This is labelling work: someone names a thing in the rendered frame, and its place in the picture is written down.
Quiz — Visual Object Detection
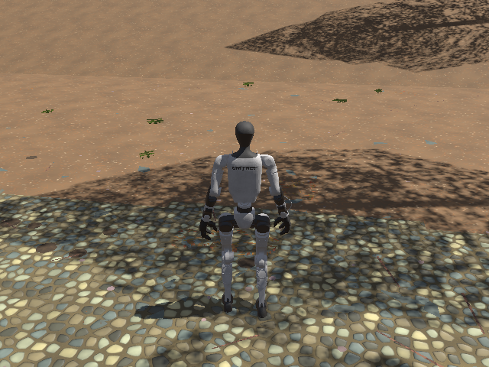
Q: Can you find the robot right upper arm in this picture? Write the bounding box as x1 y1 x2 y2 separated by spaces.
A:
261 154 281 196

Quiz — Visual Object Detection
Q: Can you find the right robot shin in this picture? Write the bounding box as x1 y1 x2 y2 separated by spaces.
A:
256 255 267 307

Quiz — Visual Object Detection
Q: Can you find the left robot forearm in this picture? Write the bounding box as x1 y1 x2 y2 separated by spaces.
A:
202 185 217 222

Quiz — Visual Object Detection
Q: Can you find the right robot forearm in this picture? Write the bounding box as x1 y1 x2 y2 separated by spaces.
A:
274 185 289 218

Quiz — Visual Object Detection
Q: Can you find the right robot foot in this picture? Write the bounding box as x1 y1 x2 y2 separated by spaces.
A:
256 298 267 318

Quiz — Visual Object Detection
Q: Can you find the robot left upper arm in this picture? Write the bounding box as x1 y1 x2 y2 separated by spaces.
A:
209 154 228 197

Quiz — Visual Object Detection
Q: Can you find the robot right hand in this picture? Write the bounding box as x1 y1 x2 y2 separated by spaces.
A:
274 215 291 235

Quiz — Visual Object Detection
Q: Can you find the robot left hand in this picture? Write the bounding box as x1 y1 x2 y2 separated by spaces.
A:
199 219 217 240

